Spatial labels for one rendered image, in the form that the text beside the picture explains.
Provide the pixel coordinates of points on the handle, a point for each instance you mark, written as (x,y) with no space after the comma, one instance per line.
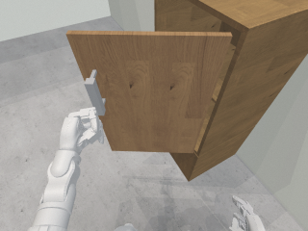
(94,94)

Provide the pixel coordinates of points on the cupboard door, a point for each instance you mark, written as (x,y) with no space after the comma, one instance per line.
(158,85)

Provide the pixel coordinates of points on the robot right hand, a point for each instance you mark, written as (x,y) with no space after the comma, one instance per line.
(251,222)

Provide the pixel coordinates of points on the robot left hand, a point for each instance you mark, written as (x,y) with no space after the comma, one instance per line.
(75,135)

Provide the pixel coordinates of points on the robot left forearm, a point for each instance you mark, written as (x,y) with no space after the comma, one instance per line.
(57,201)

